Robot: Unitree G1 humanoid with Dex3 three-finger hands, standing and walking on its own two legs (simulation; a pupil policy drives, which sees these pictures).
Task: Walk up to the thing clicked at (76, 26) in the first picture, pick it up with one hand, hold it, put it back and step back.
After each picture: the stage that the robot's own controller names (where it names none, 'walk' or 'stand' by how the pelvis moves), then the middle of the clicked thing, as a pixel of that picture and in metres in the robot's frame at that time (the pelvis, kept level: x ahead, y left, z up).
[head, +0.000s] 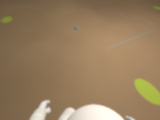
stand; (76, 27) +2.16 +0.41 -0.72
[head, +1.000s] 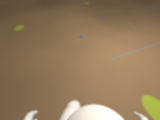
walk; (82, 36) +2.05 +0.40 -0.72
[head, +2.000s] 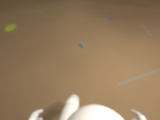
walk; (82, 44) +1.44 +0.25 -0.72
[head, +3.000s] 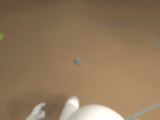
walk; (77, 61) +0.94 +0.25 -0.72
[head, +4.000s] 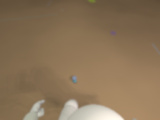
walk; (74, 79) +0.58 +0.19 -0.71
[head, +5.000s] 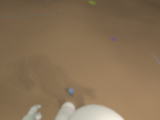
walk; (71, 91) +0.39 +0.16 -0.70
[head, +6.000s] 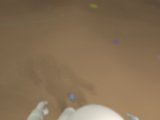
stand; (72, 97) +0.34 +0.16 -0.72
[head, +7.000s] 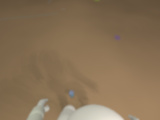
stand; (71, 93) +0.34 +0.18 -0.72
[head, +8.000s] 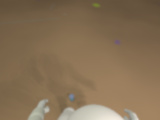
stand; (71, 97) +0.33 +0.17 -0.72
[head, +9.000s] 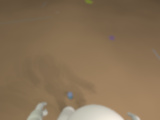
stand; (70, 95) +0.34 +0.19 -0.72
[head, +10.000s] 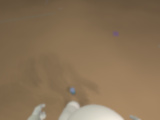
walk; (72, 91) +0.36 +0.21 -0.72
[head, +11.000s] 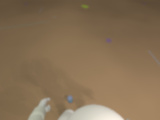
stand; (70, 99) +0.32 +0.19 -0.72
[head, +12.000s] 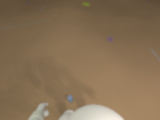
stand; (70, 98) +0.31 +0.20 -0.72
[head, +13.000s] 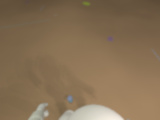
stand; (70, 99) +0.30 +0.20 -0.72
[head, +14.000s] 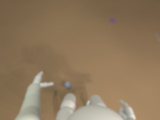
go down; (67, 85) +0.33 +0.19 -0.64
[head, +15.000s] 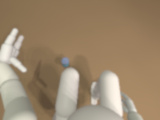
go down; (65, 62) +0.41 +0.18 -0.31
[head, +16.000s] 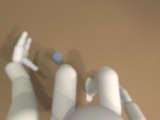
close in; (57, 58) +0.41 +0.19 -0.28
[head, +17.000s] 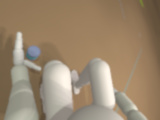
close; (32, 53) +0.41 +0.21 -0.23
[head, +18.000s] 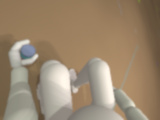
close; (27, 52) +0.40 +0.23 -0.22
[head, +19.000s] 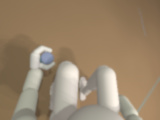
lift; (45, 58) +0.34 +0.25 -0.14
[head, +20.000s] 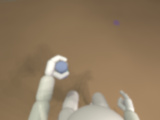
lift; (62, 70) +0.31 +0.17 +0.02
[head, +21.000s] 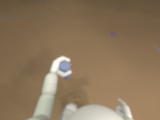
hold; (65, 70) +0.32 +0.16 +0.02
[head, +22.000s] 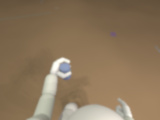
hold; (65, 71) +0.32 +0.16 +0.01
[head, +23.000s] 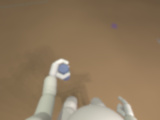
crouch; (64, 72) +0.32 +0.17 -0.04
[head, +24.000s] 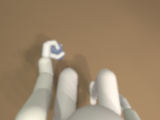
lower; (57, 52) +0.43 +0.19 -0.08
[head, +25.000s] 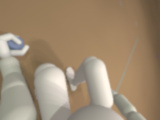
lower; (16, 46) +0.44 +0.25 -0.23
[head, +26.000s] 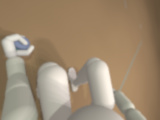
lower; (22, 46) +0.43 +0.25 -0.24
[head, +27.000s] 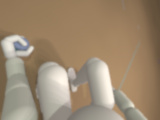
lower; (21, 47) +0.42 +0.25 -0.23
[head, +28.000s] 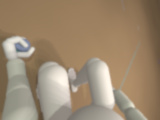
lower; (22, 48) +0.42 +0.25 -0.23
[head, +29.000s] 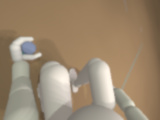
open; (27, 50) +0.41 +0.23 -0.24
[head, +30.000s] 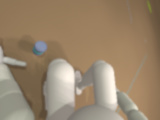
stand; (39, 48) +0.41 +0.22 -0.23
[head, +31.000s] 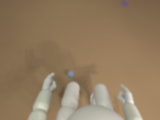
stand; (71, 74) +0.38 +0.17 -0.52
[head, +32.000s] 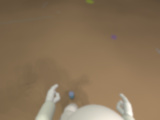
stand; (71, 95) +0.35 +0.17 -0.66
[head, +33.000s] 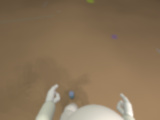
stand; (71, 94) +0.35 +0.17 -0.66
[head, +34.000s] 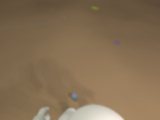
stand; (74, 96) +0.37 +0.16 -0.72
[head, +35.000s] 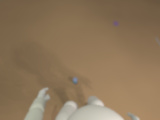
walk; (75, 80) +0.42 +0.09 -0.71
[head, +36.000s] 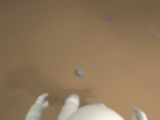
walk; (80, 73) +0.58 +0.12 -0.69
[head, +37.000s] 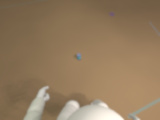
walk; (78, 56) +0.89 +0.18 -0.69
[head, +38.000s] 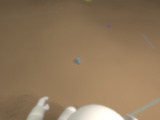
stand; (78, 61) +0.98 +0.19 -0.71
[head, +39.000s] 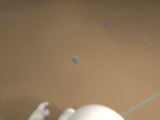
stand; (76, 60) +1.00 +0.21 -0.72
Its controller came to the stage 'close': yes
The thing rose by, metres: 0.73
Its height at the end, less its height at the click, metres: +0.00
